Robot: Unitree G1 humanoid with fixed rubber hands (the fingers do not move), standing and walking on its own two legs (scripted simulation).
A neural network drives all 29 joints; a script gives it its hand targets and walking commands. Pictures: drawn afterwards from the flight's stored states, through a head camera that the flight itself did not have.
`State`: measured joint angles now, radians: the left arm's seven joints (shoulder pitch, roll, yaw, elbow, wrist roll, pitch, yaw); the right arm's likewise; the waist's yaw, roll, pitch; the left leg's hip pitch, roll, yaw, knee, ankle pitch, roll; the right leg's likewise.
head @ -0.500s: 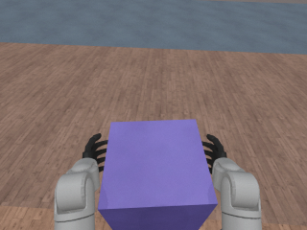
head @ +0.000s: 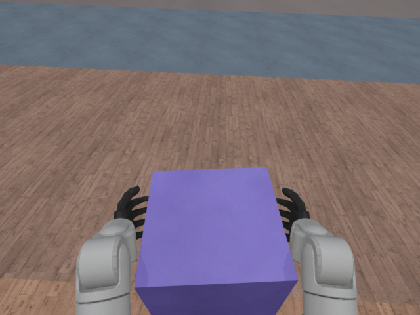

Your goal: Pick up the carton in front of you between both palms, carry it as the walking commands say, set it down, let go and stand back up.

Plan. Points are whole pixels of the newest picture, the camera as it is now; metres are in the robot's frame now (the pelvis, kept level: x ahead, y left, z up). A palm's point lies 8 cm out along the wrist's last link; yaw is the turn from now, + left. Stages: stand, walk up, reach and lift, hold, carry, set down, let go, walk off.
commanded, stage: carry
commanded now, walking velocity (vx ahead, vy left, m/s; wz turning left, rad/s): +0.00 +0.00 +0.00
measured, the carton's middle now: (212, 252) +0.25 +0.00 +0.02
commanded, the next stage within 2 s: none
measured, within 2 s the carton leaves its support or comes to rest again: neither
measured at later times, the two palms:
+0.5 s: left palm (119, 243) +0.23 +0.15 +0.09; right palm (302, 243) +0.23 -0.15 +0.09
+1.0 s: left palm (119, 210) +0.30 +0.17 +0.09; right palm (283, 214) +0.29 -0.13 +0.09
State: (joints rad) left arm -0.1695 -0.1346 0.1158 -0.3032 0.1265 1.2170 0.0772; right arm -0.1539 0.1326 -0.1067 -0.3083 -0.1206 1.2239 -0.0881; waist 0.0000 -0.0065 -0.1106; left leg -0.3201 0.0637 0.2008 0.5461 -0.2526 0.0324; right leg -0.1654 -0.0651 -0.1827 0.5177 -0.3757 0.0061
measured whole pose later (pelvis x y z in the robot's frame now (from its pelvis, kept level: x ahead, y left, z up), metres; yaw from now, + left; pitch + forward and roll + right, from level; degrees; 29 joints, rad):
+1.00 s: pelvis +0.03 +0.02 +0.01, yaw -1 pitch +3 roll +0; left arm -0.16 -0.13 0.13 -0.31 0.13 1.23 0.08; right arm -0.16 0.13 -0.10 -0.28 -0.12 1.22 -0.09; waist -0.01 -0.01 -0.12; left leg -0.25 0.04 0.24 0.46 -0.28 0.06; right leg -0.31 -0.08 -0.13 0.79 -0.51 0.01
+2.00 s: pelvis +0.56 +0.01 -0.01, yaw +0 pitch +5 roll -2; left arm -0.71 -0.01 0.23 0.06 0.06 1.22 0.13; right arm -0.66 0.04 -0.25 0.04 -0.07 1.20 -0.13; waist -0.03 -0.01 0.11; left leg -0.38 0.00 0.14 0.54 -0.15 0.12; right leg -0.54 -0.03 -0.01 1.18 -0.38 -0.04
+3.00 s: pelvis +0.92 +0.02 -0.04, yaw +0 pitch +5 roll +0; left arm -0.69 0.00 0.22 0.16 0.06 1.19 0.12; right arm -0.66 0.01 -0.21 0.13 -0.07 1.20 -0.13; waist 0.00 -0.01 -0.05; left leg -0.37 -0.02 0.08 0.58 -0.19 0.07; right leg -0.31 0.03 -0.09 0.59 -0.27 -0.07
